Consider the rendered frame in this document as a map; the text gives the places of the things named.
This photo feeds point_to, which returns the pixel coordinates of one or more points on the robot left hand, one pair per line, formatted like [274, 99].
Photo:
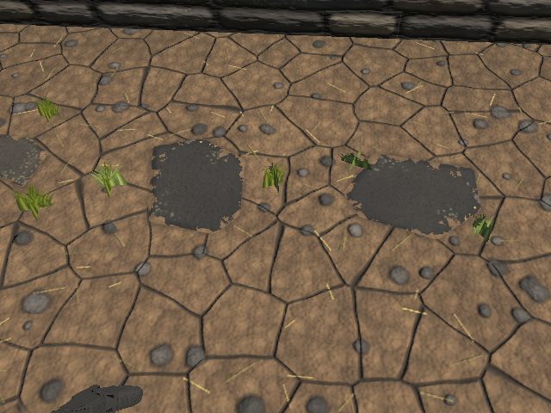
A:
[102, 400]

